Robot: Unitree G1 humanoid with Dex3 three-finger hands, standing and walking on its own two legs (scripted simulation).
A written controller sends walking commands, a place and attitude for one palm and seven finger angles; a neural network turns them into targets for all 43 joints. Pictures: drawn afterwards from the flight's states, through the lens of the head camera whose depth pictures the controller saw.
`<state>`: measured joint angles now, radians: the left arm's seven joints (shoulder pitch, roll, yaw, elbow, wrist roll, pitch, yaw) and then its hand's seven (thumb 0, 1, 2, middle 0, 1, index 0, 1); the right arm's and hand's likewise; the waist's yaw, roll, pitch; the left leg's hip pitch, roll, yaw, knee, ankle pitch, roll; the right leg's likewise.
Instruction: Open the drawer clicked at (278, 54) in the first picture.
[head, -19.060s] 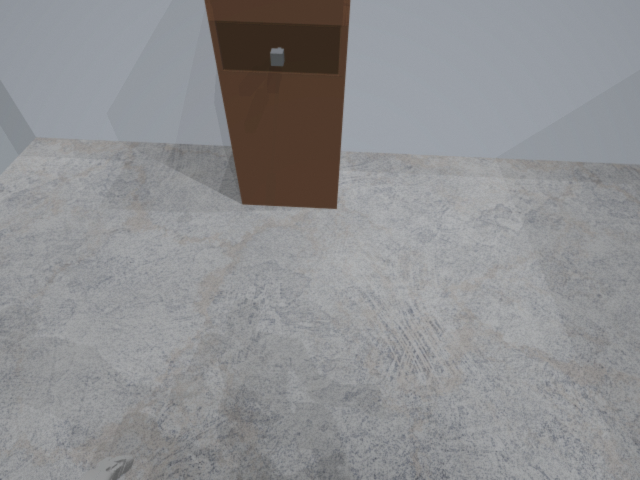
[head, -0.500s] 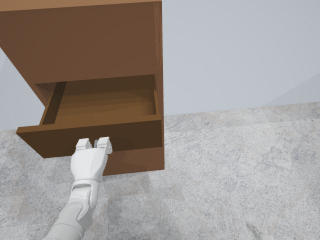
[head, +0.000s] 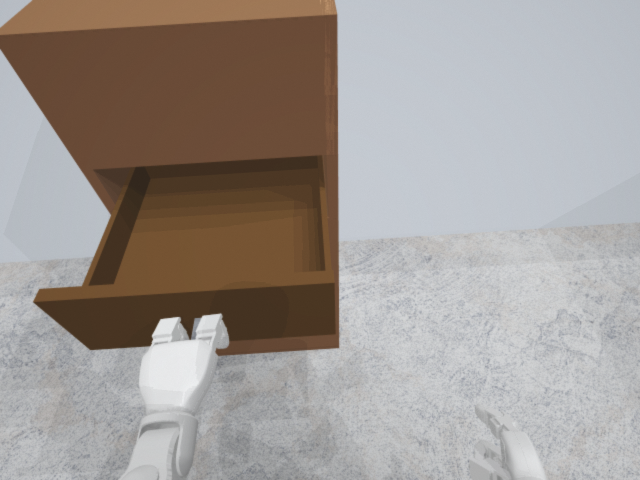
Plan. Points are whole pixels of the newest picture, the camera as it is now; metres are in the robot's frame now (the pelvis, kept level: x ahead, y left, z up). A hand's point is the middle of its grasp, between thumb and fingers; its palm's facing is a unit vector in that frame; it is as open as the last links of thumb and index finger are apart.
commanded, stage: pull the drawer open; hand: left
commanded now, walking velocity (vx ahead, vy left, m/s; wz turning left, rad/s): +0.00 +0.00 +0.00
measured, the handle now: (195, 346) +0.29 +0.20 -0.02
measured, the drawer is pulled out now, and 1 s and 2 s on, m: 0.26 0.30 0.29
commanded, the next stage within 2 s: open the thumb to release the handle in 0.76 s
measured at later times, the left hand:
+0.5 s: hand (190, 418) +0.21 +0.19 -0.04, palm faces -0.03 -0.09 -1.00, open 7.1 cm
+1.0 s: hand (190, 414) +0.21 +0.19 -0.04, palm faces +0.03 -0.07 -1.00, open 7.2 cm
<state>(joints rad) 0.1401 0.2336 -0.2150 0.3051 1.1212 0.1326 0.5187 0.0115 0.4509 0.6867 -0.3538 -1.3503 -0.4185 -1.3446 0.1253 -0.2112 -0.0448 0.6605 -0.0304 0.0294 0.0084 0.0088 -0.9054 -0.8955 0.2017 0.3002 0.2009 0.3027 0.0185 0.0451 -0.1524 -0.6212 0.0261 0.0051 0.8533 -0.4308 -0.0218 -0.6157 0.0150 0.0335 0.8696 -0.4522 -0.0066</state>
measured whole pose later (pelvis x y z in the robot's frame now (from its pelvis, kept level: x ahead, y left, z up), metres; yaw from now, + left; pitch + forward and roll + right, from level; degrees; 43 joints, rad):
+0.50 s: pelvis -0.01 -0.01 -0.01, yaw +0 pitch +11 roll +1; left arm 0.31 0.24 -0.21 0.16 1.12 0.12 0.52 0.01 0.46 0.67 -0.37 -1.35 -0.41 -1.34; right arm 0.11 -0.21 -0.04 0.64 -0.04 0.03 0.02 0.01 -0.91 -0.90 0.20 0.30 0.20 0.30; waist 0.03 0.05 -0.14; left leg -0.64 0.03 0.00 0.89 -0.44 -0.03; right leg -0.64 0.02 0.03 0.92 -0.47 -0.02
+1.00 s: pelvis +0.00 -0.01 -0.02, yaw +0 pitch +13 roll +1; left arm 0.32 0.24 -0.22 0.11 1.15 0.10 0.58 -0.01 0.44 0.71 -0.40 -1.34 -0.41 -1.33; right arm 0.08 -0.21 -0.03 0.65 -0.05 0.03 0.01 0.01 -0.91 -0.90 0.20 0.30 0.20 0.30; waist 0.05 0.05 -0.15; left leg -0.70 0.02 0.00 0.96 -0.48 -0.03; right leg -0.70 0.01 0.03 0.98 -0.51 -0.01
